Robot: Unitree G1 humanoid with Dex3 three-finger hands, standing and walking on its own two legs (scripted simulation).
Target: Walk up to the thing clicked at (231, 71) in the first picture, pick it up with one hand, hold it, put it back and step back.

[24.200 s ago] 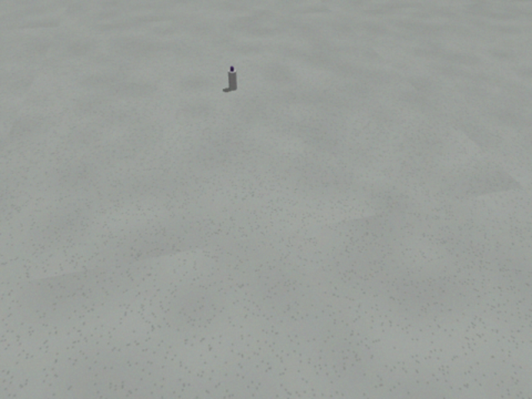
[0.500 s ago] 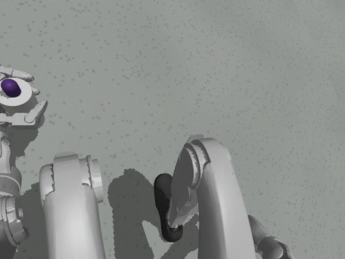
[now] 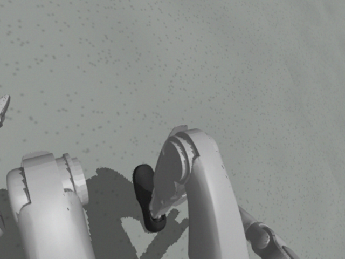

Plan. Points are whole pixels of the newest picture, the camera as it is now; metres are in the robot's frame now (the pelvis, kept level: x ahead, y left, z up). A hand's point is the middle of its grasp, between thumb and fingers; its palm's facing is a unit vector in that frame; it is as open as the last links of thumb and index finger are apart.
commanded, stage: lower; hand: left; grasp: from the side
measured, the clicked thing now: out of the picture +0.45 +0.26 -0.17
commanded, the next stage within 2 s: loosen in 0.64 s
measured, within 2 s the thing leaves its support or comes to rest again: rests again in 0.62 s
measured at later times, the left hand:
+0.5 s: hand out of the picture +0.45 +0.25 -0.18, palm faces +0.28 -0.96 -0.01, open 8.0 cm
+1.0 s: hand out of the picture +0.45 +0.25 -0.19, palm faces +0.29 -0.96 +0.01, open 8.1 cm
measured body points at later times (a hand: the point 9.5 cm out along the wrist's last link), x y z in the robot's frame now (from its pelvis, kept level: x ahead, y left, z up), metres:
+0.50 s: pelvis +0.00 +0.01 +0.00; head +0.25 +0.18 +0.33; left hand +0.43 +0.30 -0.18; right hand +0.13 -0.25 -0.04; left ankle +0.08 +0.12 -0.26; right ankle +0.16 -0.13 -0.26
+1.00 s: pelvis +0.00 +0.01 +0.00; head +0.25 +0.19 +0.32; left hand +0.43 +0.30 -0.19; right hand +0.13 -0.25 -0.03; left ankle +0.08 +0.12 -0.26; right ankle +0.16 -0.13 -0.26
